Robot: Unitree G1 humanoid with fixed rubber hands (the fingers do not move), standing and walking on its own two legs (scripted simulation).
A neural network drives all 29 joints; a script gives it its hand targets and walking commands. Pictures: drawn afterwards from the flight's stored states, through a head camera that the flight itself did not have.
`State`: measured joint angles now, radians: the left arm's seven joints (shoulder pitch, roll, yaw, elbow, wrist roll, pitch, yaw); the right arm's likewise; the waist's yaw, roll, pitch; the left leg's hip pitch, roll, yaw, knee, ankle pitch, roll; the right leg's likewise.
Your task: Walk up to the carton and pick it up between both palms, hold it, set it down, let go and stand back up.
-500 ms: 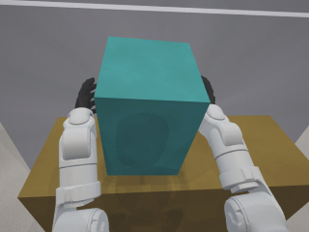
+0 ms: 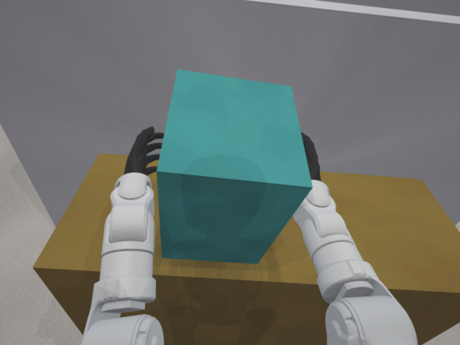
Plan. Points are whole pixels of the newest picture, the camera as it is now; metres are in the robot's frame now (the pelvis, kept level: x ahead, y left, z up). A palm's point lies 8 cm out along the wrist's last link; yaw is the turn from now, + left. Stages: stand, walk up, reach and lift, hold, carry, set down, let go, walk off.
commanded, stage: set down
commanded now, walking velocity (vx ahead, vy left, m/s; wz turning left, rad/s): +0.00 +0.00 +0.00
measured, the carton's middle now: (222, 178) +0.40 +0.03 +0.11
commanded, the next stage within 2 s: none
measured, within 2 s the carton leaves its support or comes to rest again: neither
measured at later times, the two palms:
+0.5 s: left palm (153, 177) +0.38 +0.15 +0.12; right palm (311, 178) +0.40 -0.14 +0.13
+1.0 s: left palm (165, 185) +0.39 +0.13 +0.10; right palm (314, 177) +0.42 -0.16 +0.11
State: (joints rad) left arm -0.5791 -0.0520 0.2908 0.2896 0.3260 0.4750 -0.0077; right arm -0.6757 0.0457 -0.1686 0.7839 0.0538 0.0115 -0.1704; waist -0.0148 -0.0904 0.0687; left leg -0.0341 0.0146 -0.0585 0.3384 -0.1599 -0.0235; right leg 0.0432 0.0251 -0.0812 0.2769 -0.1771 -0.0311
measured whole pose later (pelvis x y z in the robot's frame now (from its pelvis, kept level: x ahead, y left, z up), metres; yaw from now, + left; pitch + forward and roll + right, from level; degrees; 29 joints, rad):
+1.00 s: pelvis +0.01 -0.02 +0.00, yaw -2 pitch +1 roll +0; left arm -0.66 -0.13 0.44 0.65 0.33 0.17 0.07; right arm -0.82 -0.01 -0.38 1.09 -0.16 -0.16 -0.07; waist 0.05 -0.03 -0.02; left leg -0.17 0.05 0.00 0.27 -0.12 -0.05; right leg -0.15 0.05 -0.07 0.29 -0.17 -0.06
